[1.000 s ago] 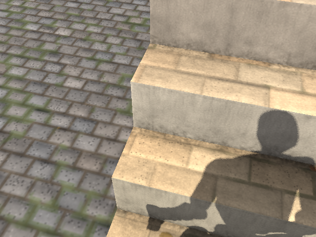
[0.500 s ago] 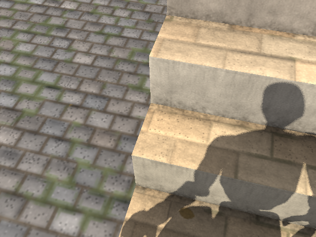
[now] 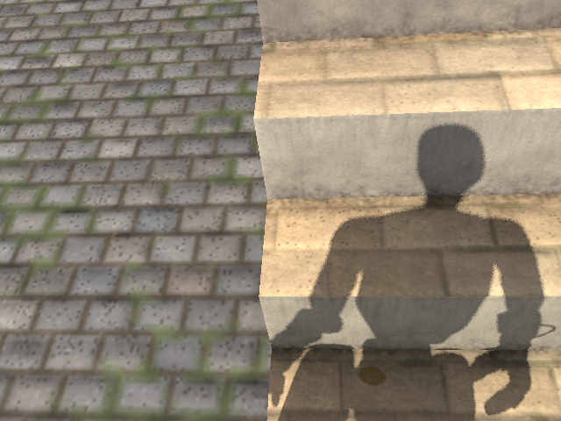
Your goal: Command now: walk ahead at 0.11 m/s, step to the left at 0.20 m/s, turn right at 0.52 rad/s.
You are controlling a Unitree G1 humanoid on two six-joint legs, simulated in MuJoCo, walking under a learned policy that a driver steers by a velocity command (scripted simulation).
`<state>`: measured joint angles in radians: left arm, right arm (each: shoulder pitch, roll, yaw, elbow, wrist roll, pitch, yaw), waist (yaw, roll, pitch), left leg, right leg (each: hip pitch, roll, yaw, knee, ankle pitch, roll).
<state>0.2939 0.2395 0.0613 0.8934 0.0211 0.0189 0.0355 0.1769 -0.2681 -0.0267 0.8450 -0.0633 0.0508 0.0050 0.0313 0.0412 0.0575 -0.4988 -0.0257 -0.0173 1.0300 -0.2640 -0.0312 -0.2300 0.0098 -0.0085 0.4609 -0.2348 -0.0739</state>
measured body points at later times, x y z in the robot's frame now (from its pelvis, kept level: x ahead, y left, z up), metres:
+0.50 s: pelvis +0.01 +0.15 +0.00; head +0.05 +0.16 +0.45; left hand +0.22 +0.39 -0.12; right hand +0.07 -0.14 -0.10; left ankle +0.05 +0.22 -0.74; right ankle -0.05 +0.04 -0.63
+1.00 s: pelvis -0.03 +0.13 -0.01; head +0.00 +0.10 +0.44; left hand +0.28 +0.24 -0.09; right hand -0.07 -0.19 -0.11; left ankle +0.05 +0.22 -0.74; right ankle -0.11 +0.04 -0.75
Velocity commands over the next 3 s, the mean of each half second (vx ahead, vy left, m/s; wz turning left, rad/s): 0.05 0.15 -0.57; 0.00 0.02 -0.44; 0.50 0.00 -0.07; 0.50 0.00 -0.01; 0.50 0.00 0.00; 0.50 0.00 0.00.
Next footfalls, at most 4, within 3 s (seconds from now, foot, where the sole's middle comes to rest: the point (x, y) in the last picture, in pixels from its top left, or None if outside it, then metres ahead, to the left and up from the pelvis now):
0.26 left None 0.09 0.21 -0.78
0.98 right None -0.08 0.02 -0.78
1.40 left None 0.15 0.12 -0.78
1.80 right None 0.17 -0.11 -0.78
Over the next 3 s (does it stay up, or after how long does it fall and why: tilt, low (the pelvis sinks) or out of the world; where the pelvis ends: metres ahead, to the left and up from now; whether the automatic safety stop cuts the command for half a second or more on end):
stays up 0.21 -0.02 0.08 its command is cut before an obstacle from the start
